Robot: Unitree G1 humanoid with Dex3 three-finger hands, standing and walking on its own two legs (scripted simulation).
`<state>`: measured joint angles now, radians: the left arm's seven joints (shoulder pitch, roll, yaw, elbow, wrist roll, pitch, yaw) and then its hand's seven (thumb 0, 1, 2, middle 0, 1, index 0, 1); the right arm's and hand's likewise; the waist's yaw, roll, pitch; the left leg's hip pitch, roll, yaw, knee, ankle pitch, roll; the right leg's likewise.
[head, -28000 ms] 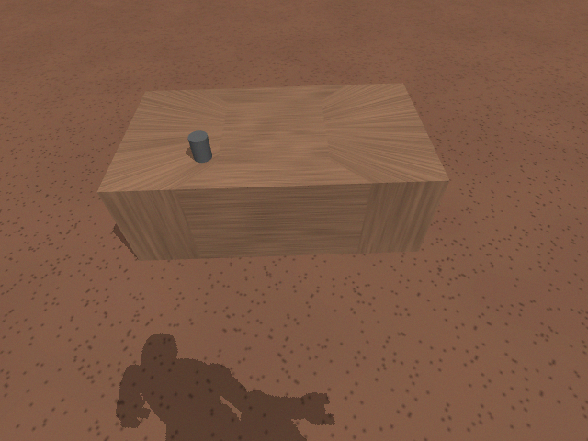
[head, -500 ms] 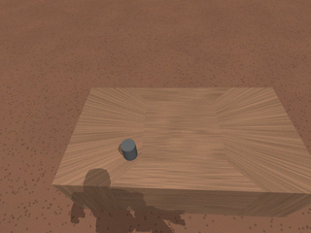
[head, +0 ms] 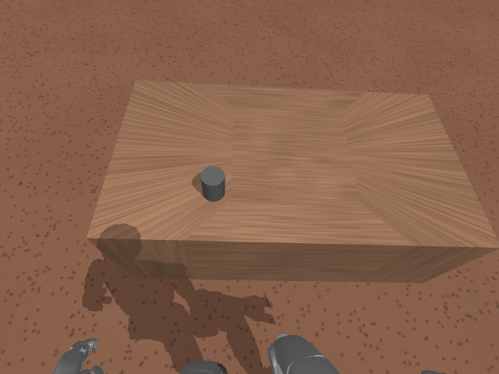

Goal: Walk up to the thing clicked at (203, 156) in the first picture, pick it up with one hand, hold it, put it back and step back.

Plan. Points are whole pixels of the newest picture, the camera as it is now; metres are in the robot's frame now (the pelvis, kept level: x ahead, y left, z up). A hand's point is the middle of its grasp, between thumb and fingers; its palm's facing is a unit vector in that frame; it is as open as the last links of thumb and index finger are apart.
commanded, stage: step back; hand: left
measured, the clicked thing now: (213, 184) +0.61 +0.10 -0.30
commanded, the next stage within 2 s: none
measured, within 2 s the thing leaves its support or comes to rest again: neither
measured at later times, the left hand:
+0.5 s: hand out of the picture +0.01 +0.25 -0.14, palm faces -0.03 -0.92 -0.40, open 7.4 cm
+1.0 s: hand out of the picture -0.17 +0.26 -0.17, palm faces -0.10 -0.91 -0.40, open 7.4 cm
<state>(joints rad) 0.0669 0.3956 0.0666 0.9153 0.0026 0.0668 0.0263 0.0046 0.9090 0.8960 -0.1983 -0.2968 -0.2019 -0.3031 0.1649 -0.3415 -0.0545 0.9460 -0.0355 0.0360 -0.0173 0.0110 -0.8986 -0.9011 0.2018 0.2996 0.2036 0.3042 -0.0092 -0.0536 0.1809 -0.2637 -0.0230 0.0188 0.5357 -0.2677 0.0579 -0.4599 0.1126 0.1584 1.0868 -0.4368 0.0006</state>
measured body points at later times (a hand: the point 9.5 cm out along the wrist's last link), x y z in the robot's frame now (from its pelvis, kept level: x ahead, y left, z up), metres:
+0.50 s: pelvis -0.11 +0.00 +0.00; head -0.05 -0.01 +0.44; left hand +0.01 +0.30 -0.11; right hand -0.01 -0.33 -0.13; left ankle -0.15 +0.14 -0.68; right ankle -0.06 -0.12 -0.74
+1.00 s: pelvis -0.26 -0.02 -0.02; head -0.19 -0.02 +0.42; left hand -0.16 +0.30 -0.14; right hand -0.14 -0.34 -0.12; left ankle -0.16 +0.12 -0.74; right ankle -0.30 -0.15 -0.74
